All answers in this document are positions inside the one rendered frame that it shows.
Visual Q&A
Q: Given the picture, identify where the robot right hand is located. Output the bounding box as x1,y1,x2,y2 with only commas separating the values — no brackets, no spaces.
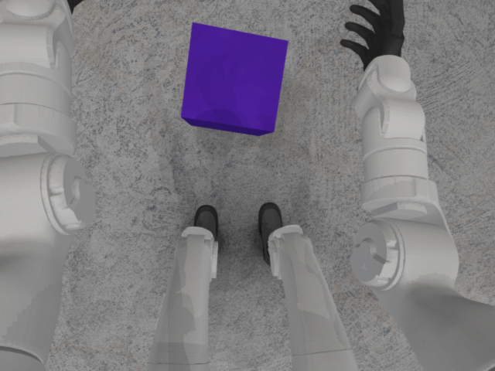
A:
340,0,405,71

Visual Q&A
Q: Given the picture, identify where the left robot foot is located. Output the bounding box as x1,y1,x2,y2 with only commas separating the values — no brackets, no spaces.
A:
194,205,218,241

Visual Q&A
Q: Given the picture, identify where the robot left upper arm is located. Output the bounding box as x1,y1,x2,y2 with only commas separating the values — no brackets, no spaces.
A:
0,151,96,371

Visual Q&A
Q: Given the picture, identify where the robot right upper arm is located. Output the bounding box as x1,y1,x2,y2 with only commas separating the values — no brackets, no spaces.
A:
350,217,495,371

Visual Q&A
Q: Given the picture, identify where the robot left forearm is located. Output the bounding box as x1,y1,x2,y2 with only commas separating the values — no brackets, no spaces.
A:
0,0,77,158

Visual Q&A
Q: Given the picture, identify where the right robot thigh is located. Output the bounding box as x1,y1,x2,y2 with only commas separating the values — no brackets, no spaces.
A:
269,232,359,371

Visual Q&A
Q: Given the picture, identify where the robot right forearm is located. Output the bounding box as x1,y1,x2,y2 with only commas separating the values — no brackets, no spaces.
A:
353,55,459,258

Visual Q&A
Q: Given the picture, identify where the carton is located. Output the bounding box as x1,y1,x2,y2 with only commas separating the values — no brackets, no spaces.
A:
181,22,288,136

